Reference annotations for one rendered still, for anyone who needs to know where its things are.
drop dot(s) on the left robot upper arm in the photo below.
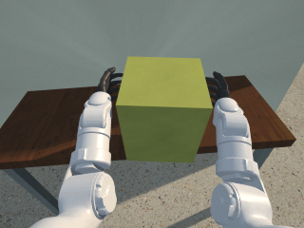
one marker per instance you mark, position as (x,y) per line
(84,201)

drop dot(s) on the right robot forearm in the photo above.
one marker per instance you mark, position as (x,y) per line
(235,154)

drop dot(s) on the right robot hand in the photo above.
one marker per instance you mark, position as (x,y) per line
(220,87)

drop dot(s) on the table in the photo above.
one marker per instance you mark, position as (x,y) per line
(42,131)

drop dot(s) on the carton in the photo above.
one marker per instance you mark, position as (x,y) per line
(163,108)

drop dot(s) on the left robot forearm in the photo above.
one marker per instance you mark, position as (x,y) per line
(91,153)

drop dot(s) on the left robot hand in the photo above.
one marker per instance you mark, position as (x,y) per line
(106,83)

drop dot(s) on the right robot upper arm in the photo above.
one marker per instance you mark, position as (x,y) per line
(235,205)

